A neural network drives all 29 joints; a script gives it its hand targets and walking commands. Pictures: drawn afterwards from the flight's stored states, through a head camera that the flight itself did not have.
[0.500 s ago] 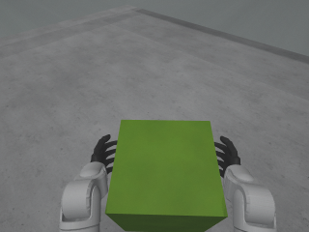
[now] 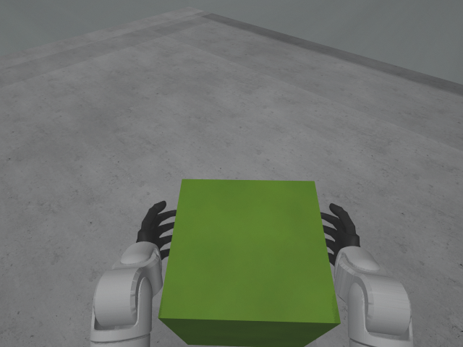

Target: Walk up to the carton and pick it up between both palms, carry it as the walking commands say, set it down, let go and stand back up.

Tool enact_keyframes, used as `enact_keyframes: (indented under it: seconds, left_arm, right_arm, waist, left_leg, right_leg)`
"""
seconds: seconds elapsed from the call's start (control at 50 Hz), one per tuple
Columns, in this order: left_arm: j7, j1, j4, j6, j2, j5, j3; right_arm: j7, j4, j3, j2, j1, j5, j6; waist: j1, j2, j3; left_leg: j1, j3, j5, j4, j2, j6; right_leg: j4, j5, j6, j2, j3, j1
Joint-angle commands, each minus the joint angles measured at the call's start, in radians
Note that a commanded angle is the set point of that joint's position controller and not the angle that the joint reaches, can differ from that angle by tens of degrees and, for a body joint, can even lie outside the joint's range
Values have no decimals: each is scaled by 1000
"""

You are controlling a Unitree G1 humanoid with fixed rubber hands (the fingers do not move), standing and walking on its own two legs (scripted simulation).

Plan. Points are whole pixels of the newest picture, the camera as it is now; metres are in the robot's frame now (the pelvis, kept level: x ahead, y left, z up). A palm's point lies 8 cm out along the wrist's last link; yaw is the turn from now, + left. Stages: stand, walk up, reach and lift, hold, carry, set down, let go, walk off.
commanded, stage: carry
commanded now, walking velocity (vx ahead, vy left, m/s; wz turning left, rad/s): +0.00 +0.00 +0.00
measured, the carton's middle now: (245, 269) +0.26 +0.00 +0.02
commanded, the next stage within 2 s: none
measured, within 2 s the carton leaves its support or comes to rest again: neither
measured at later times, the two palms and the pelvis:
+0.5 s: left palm (151, 250) +0.25 +0.14 +0.09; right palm (349, 255) +0.25 -0.15 +0.09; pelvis +0.00 +0.00 +0.00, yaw +0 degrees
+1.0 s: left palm (146, 260) +0.23 +0.15 +0.09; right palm (351, 265) +0.23 -0.15 +0.09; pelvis -0.02 +0.00 +0.00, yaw +0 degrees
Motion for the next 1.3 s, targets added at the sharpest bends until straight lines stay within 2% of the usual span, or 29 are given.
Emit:
enact_keyframes:
  seconds: [0.0,0.38,0.46,0.5,0.52,0.56,0.6,0.64,0.74,0.98,1.28]
  left_arm:
    - [-108,-370,-86,-13,-753,-226,-559]
    - [-106,-369,-83,-15,-752,-225,-558]
    - [-101,-335,-149,9,-781,-247,-593]
    - [-95,-314,-236,40,-810,-273,-637]
    - [-94,-294,-152,43,-753,-240,-591]
    - [-101,-334,-105,26,-723,-222,-563]
    - [-107,-385,-136,9,-760,-237,-581]
    - [-105,-376,-145,12,-778,-239,-589]
    - [-104,-363,-99,9,-757,-225,-570]
    - [-101,-371,-84,4,-759,-224,-559]
    - [-99,-363,-93,-9,-756,-227,-562]
  right_arm:
    - [113,-75,567,737,-357,230,-6]
    - [113,-72,563,732,-358,229,-8]
    - [109,-134,596,758,-325,248,13]
    - [105,-221,640,783,-308,276,44]
    - [105,-139,593,730,-289,246,48]
    - [113,-88,558,701,-326,228,30]
    - [118,-123,577,737,-375,243,12]
    - [117,-143,595,754,-372,251,15]
    - [117,-91,577,739,-351,233,18]
    - [113,-79,566,731,-359,235,13]
    - [110,-82,563,723,-353,235,-2]
  waist:
    - [0,-7,-164]
    - [0,-8,-163]
    - [0,-15,-178]
    - [0,-18,-193]
    - [0,-17,-203]
    - [-1,-8,-183]
    - [-2,-3,-145]
    - [-1,-2,-142]
    - [-2,-6,-156]
    - [-3,-4,-140]
    - [-4,-5,-165]
  left_leg:
    - [16,-40,201,-50,90,41]
    - [18,-37,196,-52,91,38]
    - [2,-28,308,9,104,32]
    - [-11,-24,317,34,110,27]
    - [-7,-25,288,29,103,31]
    - [-9,-35,211,-8,95,35]
    - [-15,-48,131,-49,92,38]
    - [-12,-55,114,-68,92,43]
    - [-7,-51,124,-85,86,46]
    - [-4,-51,123,-96,89,40]
    - [15,-45,186,-72,94,42]
  right_leg:
    - [-93,194,-5,-145,125,113]
    - [-98,197,-6,-143,127,114]
    - [-35,419,-7,-157,122,144]
    - [-11,493,-5,-177,125,157]
    - [-13,463,-10,-173,127,155]
    - [-39,311,-18,-158,130,123]
    - [-82,125,-19,-149,140,74]
    - [-116,23,-17,-145,149,57]
    - [-142,26,-12,-144,151,65]
    - [-160,5,-6,-147,148,56]
    - [-111,139,-6,-144,131,96]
